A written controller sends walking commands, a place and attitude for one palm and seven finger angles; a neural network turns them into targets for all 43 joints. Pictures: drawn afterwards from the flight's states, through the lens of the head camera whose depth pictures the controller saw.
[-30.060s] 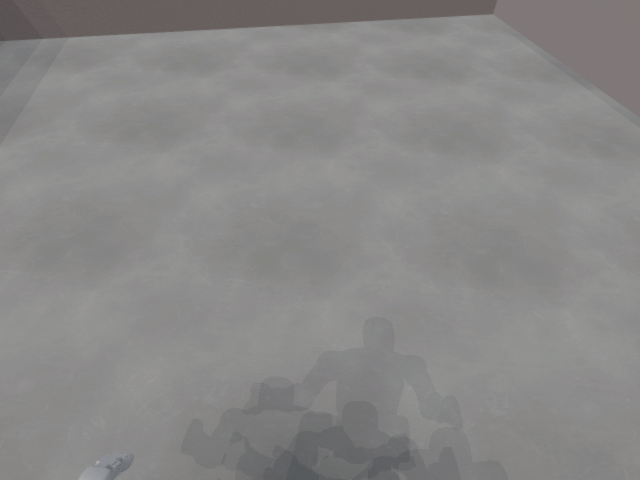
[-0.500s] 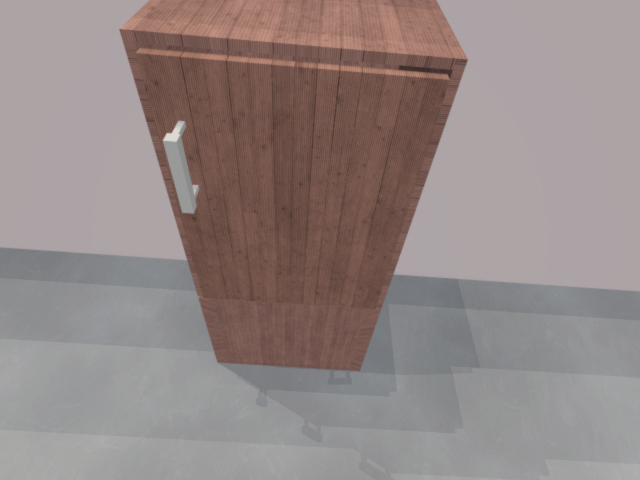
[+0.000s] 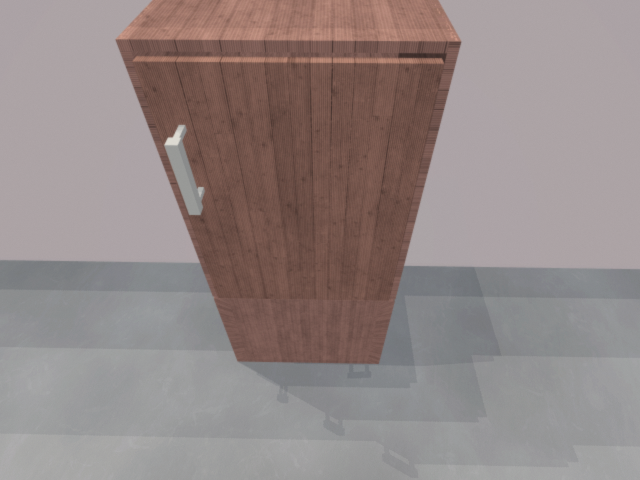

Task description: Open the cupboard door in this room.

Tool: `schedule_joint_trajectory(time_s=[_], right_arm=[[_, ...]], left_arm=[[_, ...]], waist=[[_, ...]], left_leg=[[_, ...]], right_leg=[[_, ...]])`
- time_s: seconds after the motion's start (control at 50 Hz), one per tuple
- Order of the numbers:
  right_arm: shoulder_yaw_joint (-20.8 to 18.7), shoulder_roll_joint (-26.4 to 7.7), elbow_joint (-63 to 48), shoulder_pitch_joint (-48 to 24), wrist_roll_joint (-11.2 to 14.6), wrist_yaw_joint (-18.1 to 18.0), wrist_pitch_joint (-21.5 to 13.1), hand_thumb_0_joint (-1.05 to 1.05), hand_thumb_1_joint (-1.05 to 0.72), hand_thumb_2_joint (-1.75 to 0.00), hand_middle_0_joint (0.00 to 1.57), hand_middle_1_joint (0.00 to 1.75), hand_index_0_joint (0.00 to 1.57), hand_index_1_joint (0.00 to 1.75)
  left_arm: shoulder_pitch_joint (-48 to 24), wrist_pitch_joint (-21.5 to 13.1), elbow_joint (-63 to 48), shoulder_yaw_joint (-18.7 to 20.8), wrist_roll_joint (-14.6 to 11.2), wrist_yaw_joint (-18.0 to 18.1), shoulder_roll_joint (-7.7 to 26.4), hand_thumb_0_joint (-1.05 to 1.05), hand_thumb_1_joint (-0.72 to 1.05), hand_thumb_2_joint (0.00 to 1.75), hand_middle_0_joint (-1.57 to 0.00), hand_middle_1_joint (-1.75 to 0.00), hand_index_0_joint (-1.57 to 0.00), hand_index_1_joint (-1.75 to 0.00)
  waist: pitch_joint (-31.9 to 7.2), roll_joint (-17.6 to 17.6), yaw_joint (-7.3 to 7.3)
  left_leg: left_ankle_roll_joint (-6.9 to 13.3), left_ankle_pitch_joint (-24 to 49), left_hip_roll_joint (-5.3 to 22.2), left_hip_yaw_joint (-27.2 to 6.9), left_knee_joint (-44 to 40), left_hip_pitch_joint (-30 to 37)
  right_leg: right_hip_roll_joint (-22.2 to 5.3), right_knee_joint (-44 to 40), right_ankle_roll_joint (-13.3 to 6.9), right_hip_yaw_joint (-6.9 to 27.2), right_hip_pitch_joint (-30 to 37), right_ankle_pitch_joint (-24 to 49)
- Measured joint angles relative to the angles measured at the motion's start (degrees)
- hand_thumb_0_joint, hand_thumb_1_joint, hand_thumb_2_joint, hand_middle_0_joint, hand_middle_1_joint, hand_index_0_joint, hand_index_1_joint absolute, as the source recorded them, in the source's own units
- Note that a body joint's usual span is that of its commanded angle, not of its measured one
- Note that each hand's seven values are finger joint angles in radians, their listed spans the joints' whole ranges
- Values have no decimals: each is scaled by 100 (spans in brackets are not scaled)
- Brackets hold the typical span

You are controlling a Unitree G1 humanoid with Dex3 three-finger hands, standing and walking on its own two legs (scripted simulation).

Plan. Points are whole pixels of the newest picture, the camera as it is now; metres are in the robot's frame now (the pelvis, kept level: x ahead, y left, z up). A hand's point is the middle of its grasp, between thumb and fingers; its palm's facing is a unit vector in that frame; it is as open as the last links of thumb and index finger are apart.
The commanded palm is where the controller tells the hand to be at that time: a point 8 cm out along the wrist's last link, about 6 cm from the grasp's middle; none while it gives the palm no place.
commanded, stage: look again from close up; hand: left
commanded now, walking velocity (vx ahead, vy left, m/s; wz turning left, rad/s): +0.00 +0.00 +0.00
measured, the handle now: (188, 171) +0.55 +0.25 +0.07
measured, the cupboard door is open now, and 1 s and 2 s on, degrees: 0 0 0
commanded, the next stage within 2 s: raise the hand with hooked fingers in 0.38 s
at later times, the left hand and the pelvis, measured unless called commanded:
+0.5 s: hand out of the picture +0.03 +0.19 -0.17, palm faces +0.03 -0.98 -0.22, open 7.3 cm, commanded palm +0.11 +0.24 -0.07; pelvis +0.02 +0.01 +0.00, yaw +0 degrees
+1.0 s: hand (148, 458) +0.16 +0.22 -0.04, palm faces +0.19 -0.98 -0.02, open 9.1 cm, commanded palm +0.16 +0.27 -0.01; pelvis +0.01 +0.00 -0.06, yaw +2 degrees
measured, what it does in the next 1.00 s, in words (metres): lowers itself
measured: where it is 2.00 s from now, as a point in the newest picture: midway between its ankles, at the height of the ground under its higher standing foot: outside the picture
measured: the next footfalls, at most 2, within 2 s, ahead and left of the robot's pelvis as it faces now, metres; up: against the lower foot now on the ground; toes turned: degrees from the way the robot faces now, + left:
none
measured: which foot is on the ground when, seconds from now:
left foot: down 0.00-1.00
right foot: down 0.00-1.00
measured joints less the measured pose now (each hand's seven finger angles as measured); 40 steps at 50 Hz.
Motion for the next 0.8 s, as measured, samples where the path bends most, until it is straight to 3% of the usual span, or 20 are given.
schedule_joint_trajectory(time_s=[0.08, 0.18, 0.5, 0.52, 0.54, 0.58, 0.62, 0.66, 0.72, 0.8], right_arm=[[-21, -55, -109, 106, -17, -12, -78, 0, -91, -90, 20, 30, 20, 30], [44, -41, -78, 172, -5, -36, -155, 0, -91, -90, 20, 30, 20, 30], [94, -126, 111, -122, 30, -39, -178, 0, -91, -90, 20, 30, 20, 30], [117, -153, -111, -77, 103, -47, -205, 0, -91, -90, 20, 30, 20, 30], [152, -208, -334, 16, 134, -152, -398, 1, -92, -90, 20, 30, 20, 30], [110, -390, -631, 136, 230, -291, -917, 2, -93, -90, 21, 30, 21, 30], [31, -621, -983, 91, 308, -338, -1242, 2, -93, -90, 21, 30, 21, 30], [-69, -819, -1360, -101, 277, -334, -1465, 2, -93, -90, 20, 30, 21, 30], [-224, -925, -1956, -511, 205, -222, -1631, 2, -92, -90, 20, 30, 20, 30], [-390, -926, -2765, -989, 172, 62, -1674, 1, -92, -90, 20, 30, 20, 30]], left_arm=[[-77, 44, -6, 48, -11, -18, 65, 1, 90, 90, -20, -30, -21, -30], [-252, 30, -83, 80, -23, -9, 197, 1, 92, 90, -20, -30, -21, -30], [-442, 18, -155, 73, -48, 26, 275, 1, 93, 90, -20, -30, -20, -30], [-165, 346, -991, 159, -279, 37, 284, 1, 93, 90, -20, -30, -21, -30], [172, 450, -2013, 243, -439, 81, 326, 2, 94, 90, -20, -30, -21, -30], [562, 149, -3539, 257, -683, 296, 414, 3, 93, 89, -20, -31, -21, -31], [550, -59, -4563, 286, -916, 376, 431, 3, 91, 88, -20, -32, -21, -32], [278, -502, -5145, 414, -995, 257, 446, 3, 88, 87, -20, -33, -21, -33], [-202, -1524, -5408, 758, -1182, -275, 523, 2, 82, 85, -20, -37, -21, -37], [-186, -2820, -5437, 1100, -1558, -1544, 562, 1, 74, 82, -21, -42, -21, -42]], waist=[[-154, 13, -84], [-237, 22, -52], [51, -32, 15], [77, -62, 21], [87, -107, 61], [-38, -114, 104], [-158, -42, 22], [-301, 7, -90], [-581, -121, -153], [-744, -424, -155]], left_leg=[[43, -59, -103, 16, 18, 24], [103, 8, -201, 65, -243, 246], [109, 102, -253, 70, -535, 475], [105, 58, -235, 80, -443, 407], [104, 33, -236, 103, -414, 395], [94, -9, -245, 106, -340, 311], [106, -63, -272, 35, -182, 159], [122, -148, -286, -24, 87, -137], [99, -371, -252, 32, 680, -817], [36, -819, -118, 119, 1645, -1661]], right_leg=[[-110, 228, 58, 25, -70, -162], [-193, 191, 121, 86, 44, -190], [-228, 35, 165, 102, 217, -182], [-215, 86, 163, 108, 159, -191], [-216, 147, 153, 131, 121, -215], [-232, 255, 143, 136, 25, -279], [-276, 373, 158, 66, -76, -347], [-314, 578, 165, 3, -320, -427], [-318, 1164, 128, 48, -1026, -625], [-239, 2074, 33, 120, -1904, -988]])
